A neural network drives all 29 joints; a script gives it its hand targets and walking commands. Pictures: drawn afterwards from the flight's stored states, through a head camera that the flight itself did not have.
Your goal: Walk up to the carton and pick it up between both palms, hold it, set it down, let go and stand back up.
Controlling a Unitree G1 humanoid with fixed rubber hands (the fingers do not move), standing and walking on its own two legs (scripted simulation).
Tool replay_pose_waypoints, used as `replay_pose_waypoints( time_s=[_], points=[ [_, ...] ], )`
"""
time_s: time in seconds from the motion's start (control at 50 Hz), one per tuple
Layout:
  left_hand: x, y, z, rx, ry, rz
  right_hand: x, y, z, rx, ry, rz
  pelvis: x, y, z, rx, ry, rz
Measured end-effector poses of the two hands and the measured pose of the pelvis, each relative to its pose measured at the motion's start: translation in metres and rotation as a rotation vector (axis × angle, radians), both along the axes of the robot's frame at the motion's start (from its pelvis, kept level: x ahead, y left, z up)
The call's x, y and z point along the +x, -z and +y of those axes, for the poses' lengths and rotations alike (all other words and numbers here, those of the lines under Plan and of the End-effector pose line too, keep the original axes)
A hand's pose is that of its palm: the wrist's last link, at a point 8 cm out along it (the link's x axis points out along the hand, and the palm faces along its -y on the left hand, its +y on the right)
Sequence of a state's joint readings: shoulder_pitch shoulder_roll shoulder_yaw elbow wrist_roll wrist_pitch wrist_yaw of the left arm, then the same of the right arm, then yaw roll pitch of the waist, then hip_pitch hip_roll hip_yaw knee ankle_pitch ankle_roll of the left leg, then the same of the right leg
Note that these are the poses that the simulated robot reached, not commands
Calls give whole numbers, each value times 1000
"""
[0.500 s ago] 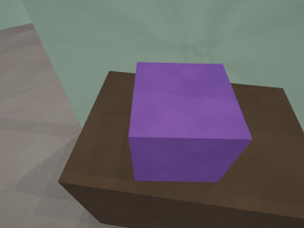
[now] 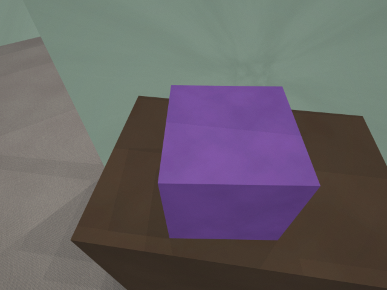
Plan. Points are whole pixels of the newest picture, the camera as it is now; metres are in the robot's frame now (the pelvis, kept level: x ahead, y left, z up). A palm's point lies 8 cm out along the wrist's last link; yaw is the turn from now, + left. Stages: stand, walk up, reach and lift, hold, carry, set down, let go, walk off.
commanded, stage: walk up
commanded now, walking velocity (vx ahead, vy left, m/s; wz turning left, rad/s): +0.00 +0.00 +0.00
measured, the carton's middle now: (225, 163) +0.39 -0.07 +0.02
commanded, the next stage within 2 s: none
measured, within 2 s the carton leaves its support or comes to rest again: neither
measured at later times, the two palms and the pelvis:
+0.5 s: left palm out of the picture -0.02 +0.10 -0.13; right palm out of the picture -0.02 -0.37 -0.16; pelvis -0.04 -0.12 +0.00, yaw -1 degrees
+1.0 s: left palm out of the picture -0.06 +0.07 -0.14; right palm out of the picture -0.04 -0.35 -0.14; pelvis -0.05 -0.14 +0.01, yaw +0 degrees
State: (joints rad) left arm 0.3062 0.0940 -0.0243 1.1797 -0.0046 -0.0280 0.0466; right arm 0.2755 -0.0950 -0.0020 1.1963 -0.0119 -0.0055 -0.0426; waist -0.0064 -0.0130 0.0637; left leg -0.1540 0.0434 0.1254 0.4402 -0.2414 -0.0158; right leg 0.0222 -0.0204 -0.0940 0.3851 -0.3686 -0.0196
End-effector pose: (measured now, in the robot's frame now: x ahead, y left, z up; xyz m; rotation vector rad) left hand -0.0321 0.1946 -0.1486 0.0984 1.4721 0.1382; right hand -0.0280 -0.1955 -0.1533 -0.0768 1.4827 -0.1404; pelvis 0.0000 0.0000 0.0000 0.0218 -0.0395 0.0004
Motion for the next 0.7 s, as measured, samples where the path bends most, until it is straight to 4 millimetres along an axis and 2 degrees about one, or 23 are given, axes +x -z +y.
replay_pose_waypoints(
  time_s=[0.06,0.12,0.2,0.26,0.3,0.34,0.38,0.46,0.52,0.6,0.7],
  points=[
    [-2,0,-1,3,-2,16,1,0,-3,-6,5,1,0,1,-2,-2,2,7],
    [-1,6,9,31,40,62,-5,-1,-21,-65,55,-24,-13,5,-13,-16,25,16],
    [19,13,16,78,88,21,-34,-4,-61,-134,101,6,-29,11,-37,-10,33,19],
    [42,10,7,109,77,-84,-50,2,-95,-150,73,57,-35,17,-56,3,29,22],
    [51,7,-3,136,74,-140,-51,12,-118,-149,55,56,-39,23,-70,16,36,22],
    [52,3,-19,159,65,-174,-45,25,-141,-138,36,37,-43,29,-84,-7,31,5],
    [45,-6,-39,153,53,-201,-35,31,-155,-117,17,18,-45,26,-94,-29,-6,-8],
    [20,-20,-78,111,47,-157,-3,14,-167,-70,22,-64,-38,7,-111,18,24,19],
    [13,-22,-101,80,44,-139,17,1,-172,-56,-4,-123,-37,-2,-122,11,4,37],
    [11,-18,-112,70,18,-166,29,-5,-174,-59,-33,-135,-38,-3,-133,-12,-8,46],
    [-1,1,-120,35,10,-135,37,-4,-167,-74,-53,-154,-46,5,-138,-51,-30,39]
  ],
)
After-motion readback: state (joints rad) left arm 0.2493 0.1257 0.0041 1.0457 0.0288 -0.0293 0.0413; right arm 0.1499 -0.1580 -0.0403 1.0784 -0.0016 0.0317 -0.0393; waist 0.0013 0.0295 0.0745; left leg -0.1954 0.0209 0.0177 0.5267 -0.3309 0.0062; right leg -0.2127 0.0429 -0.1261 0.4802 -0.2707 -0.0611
